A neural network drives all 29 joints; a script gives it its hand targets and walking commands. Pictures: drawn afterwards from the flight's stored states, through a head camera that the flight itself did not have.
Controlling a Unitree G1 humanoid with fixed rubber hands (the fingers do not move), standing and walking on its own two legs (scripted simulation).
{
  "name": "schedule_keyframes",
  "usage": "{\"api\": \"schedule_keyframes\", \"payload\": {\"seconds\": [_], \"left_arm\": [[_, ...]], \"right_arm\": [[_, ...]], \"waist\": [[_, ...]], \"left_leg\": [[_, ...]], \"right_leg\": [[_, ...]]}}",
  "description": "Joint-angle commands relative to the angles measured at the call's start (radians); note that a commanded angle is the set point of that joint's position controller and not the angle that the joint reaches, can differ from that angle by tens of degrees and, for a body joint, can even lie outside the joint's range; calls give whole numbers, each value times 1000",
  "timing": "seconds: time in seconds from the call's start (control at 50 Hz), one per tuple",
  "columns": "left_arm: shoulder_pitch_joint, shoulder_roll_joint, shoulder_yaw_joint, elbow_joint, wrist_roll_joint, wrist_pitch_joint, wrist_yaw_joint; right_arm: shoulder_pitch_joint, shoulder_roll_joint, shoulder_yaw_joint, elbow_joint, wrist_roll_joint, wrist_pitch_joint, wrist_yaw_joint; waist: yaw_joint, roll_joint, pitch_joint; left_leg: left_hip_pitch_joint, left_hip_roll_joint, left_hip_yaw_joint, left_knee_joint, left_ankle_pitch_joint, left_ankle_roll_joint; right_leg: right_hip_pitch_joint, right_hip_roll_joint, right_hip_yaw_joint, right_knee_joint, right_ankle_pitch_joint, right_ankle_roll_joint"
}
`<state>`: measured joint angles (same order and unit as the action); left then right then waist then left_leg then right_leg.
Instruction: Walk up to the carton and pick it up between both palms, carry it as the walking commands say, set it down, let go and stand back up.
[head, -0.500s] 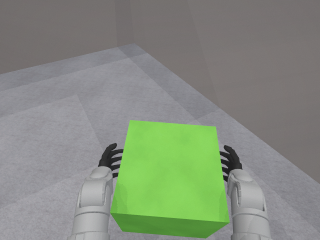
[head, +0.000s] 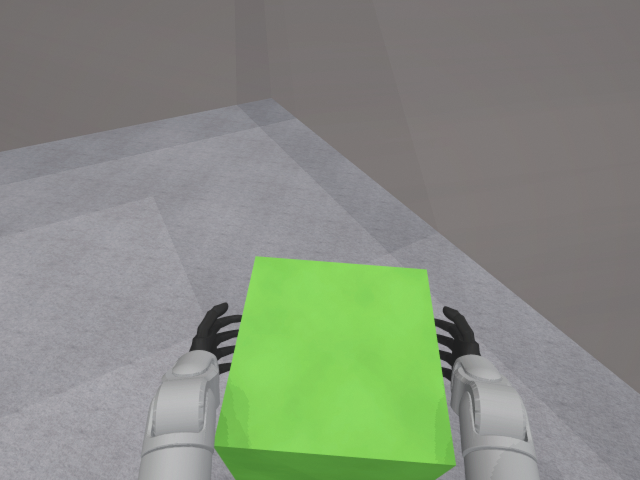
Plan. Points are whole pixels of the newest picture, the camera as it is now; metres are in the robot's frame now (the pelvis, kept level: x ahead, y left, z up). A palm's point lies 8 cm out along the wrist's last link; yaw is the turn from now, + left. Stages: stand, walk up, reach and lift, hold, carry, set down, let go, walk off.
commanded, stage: reach and lift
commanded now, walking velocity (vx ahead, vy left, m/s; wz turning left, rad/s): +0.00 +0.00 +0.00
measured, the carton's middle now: (332, 377) +0.28 +0.01 -0.02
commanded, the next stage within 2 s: hold in 0.36 s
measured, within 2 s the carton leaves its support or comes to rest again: neither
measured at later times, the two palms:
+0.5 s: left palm (200, 361) +0.26 +0.18 +0.04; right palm (463, 376) +0.25 -0.15 +0.04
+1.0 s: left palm (207, 363) +0.25 +0.17 +0.04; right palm (468, 368) +0.27 -0.16 +0.04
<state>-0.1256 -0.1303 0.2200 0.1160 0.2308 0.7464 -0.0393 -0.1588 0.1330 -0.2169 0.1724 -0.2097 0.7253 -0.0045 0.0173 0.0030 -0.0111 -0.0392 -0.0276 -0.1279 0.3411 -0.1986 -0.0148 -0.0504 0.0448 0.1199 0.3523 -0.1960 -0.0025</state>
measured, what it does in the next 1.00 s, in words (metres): stands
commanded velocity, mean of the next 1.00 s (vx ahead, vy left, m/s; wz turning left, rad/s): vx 0.00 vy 0.00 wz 0.00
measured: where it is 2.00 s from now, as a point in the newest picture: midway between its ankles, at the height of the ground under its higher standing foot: outside the picture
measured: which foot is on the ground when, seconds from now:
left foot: down 0.00-1.00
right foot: down 0.00-1.00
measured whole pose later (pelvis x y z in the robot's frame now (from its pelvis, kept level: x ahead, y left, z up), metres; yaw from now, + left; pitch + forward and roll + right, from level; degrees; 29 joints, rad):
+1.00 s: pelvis -0.01 +0.00 +0.00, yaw +0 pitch -7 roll +0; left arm -0.13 -0.13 0.19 0.12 0.23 0.74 -0.02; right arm -0.17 0.13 -0.24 0.15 -0.24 0.74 0.02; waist 0.01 0.01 0.00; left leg -0.04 -0.04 -0.13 0.34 -0.19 -0.01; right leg -0.05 0.04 0.11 0.36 -0.19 0.00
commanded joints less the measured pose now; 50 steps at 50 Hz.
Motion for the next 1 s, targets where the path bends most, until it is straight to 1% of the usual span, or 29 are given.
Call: {"api": "schedule_keyframes", "payload": {"seconds": [0.0,0.02,0.06,0.1,0.12,0.16,0.18,0.22,0.24,0.28,0.34,0.4,0.44,0.46,0.48,0.5,0.52,0.56,0.58,0.6,0.62,0.66,0.68,0.82,0.88,0.9,0.94,0.96,0.98], "left_arm": [[-601,-795,-650,-167,-262,-37,-214],[-610,-801,-636,-143,-269,-39,-217],[-565,-791,-636,-137,-271,-20,-215],[-514,-812,-637,-116,-259,-14,-213],[-493,-785,-587,-53,-239,-8,-211],[-570,-778,-591,-70,-248,-23,-207],[-557,-801,-577,-20,-225,-21,-211],[-636,-841,-624,-118,-266,-40,-205],[-595,-819,-605,-62,-248,-44,-207],[-644,-860,-667,-122,-276,-50,-200],[-661,-901,-717,-169,-302,-59,-196],[-608,-847,-661,-95,-254,-42,-192],[-592,-823,-648,-63,-237,-39,-189],[-557,-829,-618,-22,-225,-31,-191],[-568,-880,-637,-31,-228,-34,-192],[-518,-856,-608,19,-219,-26,-195],[-608,-863,-621,-50,-238,-37,-194],[-612,-886,-627,-46,-239,-35,-194],[-622,-888,-636,-34,-263,-42,-201],[-589,-867,-600,-11,-240,-36,-198],[-643,-884,-664,-134,-270,-57,-194],[-694,-868,-650,-78,-265,-43,-193],[-651,-841,-612,-30,-231,-43,-191],[-594,-851,-656,-89,-258,-45,-206],[-568,-820,-638,-93,-237,-37,-201],[-556,-805,-631,-101,-248,-43,-205],[-583,-801,-649,-124,-259,-30,-206],[-567,-806,-647,-110,-260,-37,-212],[-582,-800,-627,-124,-253,-34,-208]], "right_arm": [[-455,896,640,-66,235,-14,241],[-501,921,656,-78,240,-15,240],[-444,869,618,-77,210,-2,236],[-448,853,624,-95,218,-1,238],[-467,814,596,-88,183,2,239],[-511,839,602,-91,205,-1,243],[-550,813,571,-78,194,-4,252],[-530,869,603,-75,223,-11,255],[-596,860,636,-128,247,-24,263],[-559,848,616,-88,239,-24,273],[-572,837,673,-165,253,-34,268],[-522,824,602,-70,209,-19,266],[-542,782,605,-81,218,-24,270],[-540,793,592,-66,203,-15,273],[-588,808,613,-113,232,-26,282],[-552,780,604,-75,209,-14,274],[-583,808,588,-76,215,-14,283],[-570,816,605,-83,226,-12,286],[-599,822,626,-97,231,-18,278],[-591,827,608,-77,224,-12,281],[-587,861,620,-103,248,-19,288],[-583,846,604,-28,224,-4,289],[-609,827,605,-58,241,-12,288],[-571,851,638,-98,242,-15,275],[-519,838,602,-69,209,-8,263],[-541,847,625,-100,216,-8,258],[-480,859,616,-58,210,2,247],[-491,857,624,-66,206,-2,253],[-484,891,616,-60,215,3,252]], "waist": [[-18,39,-244],[18,-2,-271],[-29,-12,-216],[-20,32,-180],[-30,-35,-153],[-7,-9,-89],[-15,-54,-84],[-15,-5,-137],[19,-26,-139],[-26,5,-223],[-40,24,-309],[-28,-1,-261],[-19,60,-199],[-15,-1,-178],[-11,42,-206],[-22,4,-144],[-17,5,-159],[-24,52,-152],[-25,-33,-209],[-12,-38,-192],[-13,16,-266],[-26,-21,-173],[0,35,-152],[-3,-25,-272],[-18,2,-234],[-3,-54,-223],[-22,9,-192],[-15,-54,-219],[-7,-33,-207]], "left_leg": [[51,-83,65,-52,272,-9],[11,-78,66,-49,243,0],[26,-80,57,-52,227,-4],[42,-89,69,-62,237,-8],[39,-77,51,-68,189,-3],[-19,-69,54,-77,66,10],[6,-64,52,-74,32,10],[-14,-62,41,-72,79,3],[-23,-64,52,-74,77,4],[27,-64,40,-56,116,-8],[100,-57,31,-31,267,-14],[79,-58,39,-52,181,-14],[39,-57,41,-59,170,-15],[65,-57,47,-69,115,-6],[61,-52,29,-58,133,-9],[46,-59,38,-71,134,-7],[40,-55,34,-67,107,-6],[31,-54,40,-63,122,-11],[65,-52,34,-50,138,1],[50,-47,27,-57,140,0],[78,-48,21,-45,184,-7],[48,-54,28,-60,108,-4],[-2,-53,36,-64,94,-4],[75,-62,44,-44,237,0],[63,-75,52,-48,221,-3],[32,-71,48,-53,237,0],[39,-77,56,-51,209,-2],[75,-68,47,-61,228,2],[32,-74,55,-54,197,6]], "right_leg": [[55,43,-38,-52,335,35],[74,44,-46,-53,306,40],[65,45,-43,-56,290,35],[62,47,-45,-67,286,31],[46,55,-49,-70,207,30],[20,41,-46,-76,96,25],[-24,47,-59,-77,26,25],[1,55,-60,-53,82,21],[23,46,-57,-57,91,27],[28,54,-65,-41,114,17],[16,65,-54,-24,206,12],[14,59,-70,-39,148,15],[-9,51,-54,-51,130,1],[-27,47,-69,-61,85,9],[-15,58,-66,-46,78,0],[-4,53,-70,-62,95,9],[-20,56,-69,-56,68,9],[-10,54,-68,-46,94,3],[-1,56,-66,-49,95,12],[4,57,-71,-45,100,11],[-3,60,-61,-29,124,9],[-39,59,-73,-49,74,7],[-4,51,-67,-45,85,8],[28,52,-59,-46,224,25],[23,43,-51,-56,232,27],[56,44,-51,-58,262,38],[58,28,-34,-65,267,33],[41,39,-49,-66,269,35],[66,35,-40,-67,251,37]]}}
